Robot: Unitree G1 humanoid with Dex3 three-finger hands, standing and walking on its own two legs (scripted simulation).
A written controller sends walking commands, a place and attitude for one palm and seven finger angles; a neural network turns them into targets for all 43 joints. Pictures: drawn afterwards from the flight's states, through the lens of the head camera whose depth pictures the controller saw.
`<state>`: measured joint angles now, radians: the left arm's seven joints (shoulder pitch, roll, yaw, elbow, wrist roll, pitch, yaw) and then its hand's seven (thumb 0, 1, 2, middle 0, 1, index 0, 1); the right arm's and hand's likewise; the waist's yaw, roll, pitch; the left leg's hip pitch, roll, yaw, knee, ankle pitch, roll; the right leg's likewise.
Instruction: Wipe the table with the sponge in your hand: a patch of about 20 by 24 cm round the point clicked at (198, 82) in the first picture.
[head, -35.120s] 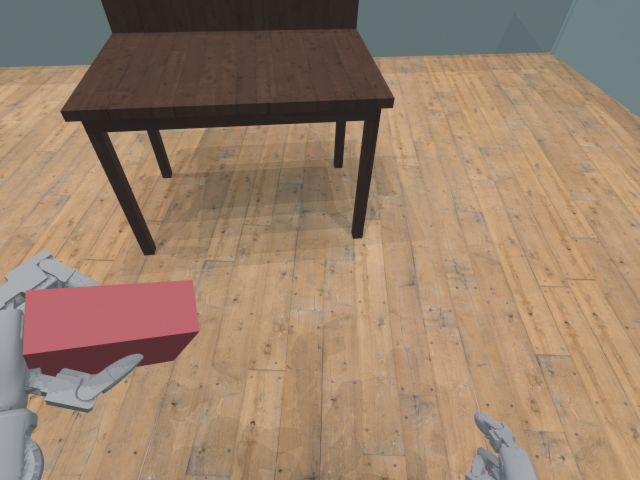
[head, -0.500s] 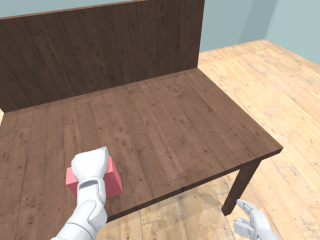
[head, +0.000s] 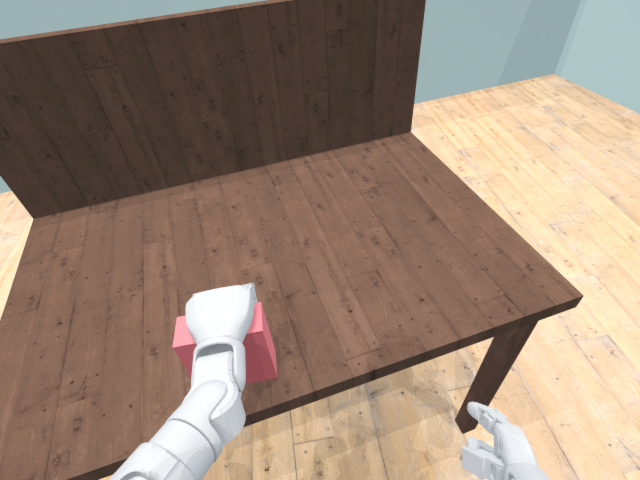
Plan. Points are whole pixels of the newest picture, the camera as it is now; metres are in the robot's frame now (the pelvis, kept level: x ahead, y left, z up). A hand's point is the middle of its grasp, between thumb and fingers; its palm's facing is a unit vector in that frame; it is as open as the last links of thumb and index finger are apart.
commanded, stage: slide across to the third lane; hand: left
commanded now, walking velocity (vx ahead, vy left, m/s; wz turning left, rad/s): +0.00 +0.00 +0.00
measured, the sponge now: (233, 356) +0.30 +0.19 -0.05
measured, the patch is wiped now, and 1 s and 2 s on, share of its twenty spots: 0.90 0.90 1.00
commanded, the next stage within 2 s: wipe forward along the third lane in 0.34 s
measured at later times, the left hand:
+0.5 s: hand (257, 331) +0.32 +0.15 +0.00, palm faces -0.07 -0.04 -1.00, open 9.3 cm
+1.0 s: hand (259, 306) +0.36 +0.15 +0.00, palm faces -0.08 -0.02 -1.00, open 9.3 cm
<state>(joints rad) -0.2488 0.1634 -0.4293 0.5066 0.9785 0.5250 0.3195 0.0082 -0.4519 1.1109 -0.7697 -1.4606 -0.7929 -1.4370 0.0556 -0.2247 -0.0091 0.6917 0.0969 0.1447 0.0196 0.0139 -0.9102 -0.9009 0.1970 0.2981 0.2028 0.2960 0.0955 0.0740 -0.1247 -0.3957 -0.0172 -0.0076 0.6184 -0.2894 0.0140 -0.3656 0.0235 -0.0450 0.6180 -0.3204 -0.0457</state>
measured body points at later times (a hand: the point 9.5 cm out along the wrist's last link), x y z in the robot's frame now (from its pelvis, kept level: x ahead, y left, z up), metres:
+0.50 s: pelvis -0.01 -0.02 +0.00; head -0.03 -0.05 +0.45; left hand +0.31 +0.14 +0.06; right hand +0.20 -0.24 -0.10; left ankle +0.02 +0.11 -0.73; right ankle +0.00 -0.09 -0.73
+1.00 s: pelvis -0.03 -0.02 -0.01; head -0.02 -0.04 +0.44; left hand +0.36 +0.15 +0.06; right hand +0.11 -0.27 -0.14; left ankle +0.02 +0.11 -0.73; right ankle +0.00 -0.09 -0.73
